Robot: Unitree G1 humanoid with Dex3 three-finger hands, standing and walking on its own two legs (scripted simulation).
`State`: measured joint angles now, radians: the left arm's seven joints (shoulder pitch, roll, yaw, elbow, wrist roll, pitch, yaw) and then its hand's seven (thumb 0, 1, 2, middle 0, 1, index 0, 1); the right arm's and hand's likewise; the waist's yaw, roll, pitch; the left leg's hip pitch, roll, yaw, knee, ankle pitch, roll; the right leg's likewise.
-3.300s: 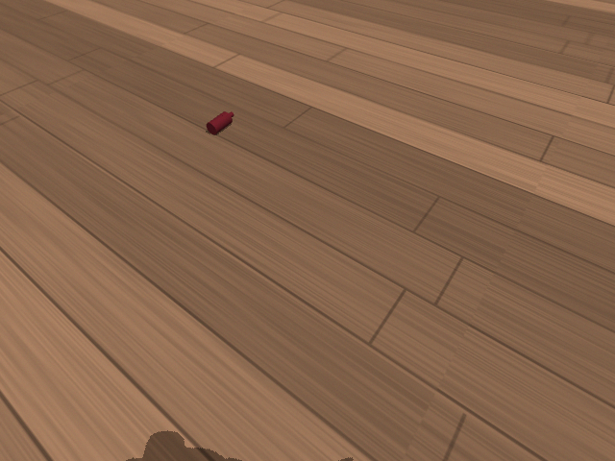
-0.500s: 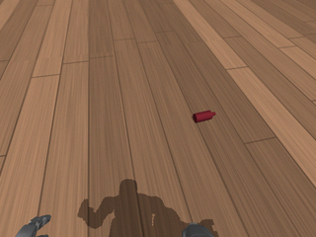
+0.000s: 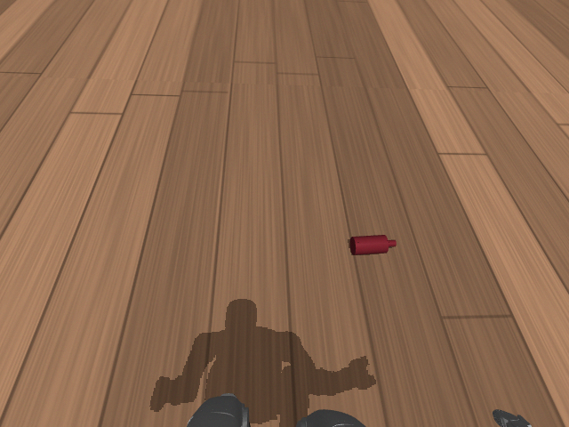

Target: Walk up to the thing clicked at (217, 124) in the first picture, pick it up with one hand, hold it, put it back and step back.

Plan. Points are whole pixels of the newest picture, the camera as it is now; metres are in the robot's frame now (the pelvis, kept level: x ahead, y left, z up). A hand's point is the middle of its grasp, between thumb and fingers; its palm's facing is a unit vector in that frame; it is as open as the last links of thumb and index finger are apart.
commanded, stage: walk up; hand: left
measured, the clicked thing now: (373, 244) +0.84 -0.36 -0.70
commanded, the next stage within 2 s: none
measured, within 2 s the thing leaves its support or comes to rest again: neither
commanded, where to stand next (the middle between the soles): +0.51 -0.67 m, yaw +8 degrees
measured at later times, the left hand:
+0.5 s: hand (254, 410) +0.15 +0.06 -0.11, palm faces +0.05 -0.92 -0.39, open 7.4 cm
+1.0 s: hand (349, 323) +0.30 -0.10 -0.14, palm faces -0.01 -0.95 -0.32, open 7.4 cm
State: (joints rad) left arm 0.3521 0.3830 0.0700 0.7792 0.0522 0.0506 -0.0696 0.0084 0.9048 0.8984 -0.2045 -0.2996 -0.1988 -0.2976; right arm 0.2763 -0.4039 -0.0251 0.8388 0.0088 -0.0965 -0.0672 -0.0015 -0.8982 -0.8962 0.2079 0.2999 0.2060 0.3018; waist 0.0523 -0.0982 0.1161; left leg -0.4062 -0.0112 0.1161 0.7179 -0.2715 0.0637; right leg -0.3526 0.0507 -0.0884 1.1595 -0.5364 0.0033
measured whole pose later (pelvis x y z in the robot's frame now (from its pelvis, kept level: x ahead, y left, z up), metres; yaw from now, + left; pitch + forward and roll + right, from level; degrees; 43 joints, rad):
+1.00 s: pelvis +0.23 -0.39 +0.01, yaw +3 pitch -2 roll +1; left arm 0.27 0.49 0.12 0.76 0.04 0.09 -0.11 0.01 0.90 0.90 -0.21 -0.30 -0.20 -0.30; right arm 0.37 -0.45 -0.05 0.90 -0.03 -0.11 -0.06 0.00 -0.89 -0.90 0.21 0.30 0.21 0.30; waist -0.01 -0.14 0.08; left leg -0.30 0.13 0.05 0.66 -0.31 -0.03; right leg -0.55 -0.13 0.11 0.96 -0.34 0.02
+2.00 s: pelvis +0.41 -0.75 +0.00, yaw +4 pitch -2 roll +0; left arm 0.30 0.37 0.05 0.90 0.02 -0.01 -0.02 0.00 0.90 0.90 -0.21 -0.30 -0.20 -0.30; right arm 0.26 -0.49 -0.06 0.95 -0.01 -0.01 -0.03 0.00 -0.90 -0.90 0.20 0.30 0.20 0.30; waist 0.01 0.06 0.07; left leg -0.54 0.05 -0.05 1.11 -0.46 0.03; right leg -0.36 -0.04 0.01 0.79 -0.40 0.03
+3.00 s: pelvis +0.42 -0.70 +0.02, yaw +9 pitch -2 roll -1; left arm 0.13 0.39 0.00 1.07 0.00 -0.03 0.00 0.00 0.90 0.90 -0.21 -0.30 -0.20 -0.30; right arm 0.14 -0.35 0.00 1.09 -0.01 0.01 0.03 0.00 -0.90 -0.90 0.20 0.30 0.20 0.30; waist 0.00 -0.01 0.08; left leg -0.29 0.01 0.00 0.58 -0.26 0.01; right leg -0.26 -0.03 -0.03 0.53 -0.24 0.02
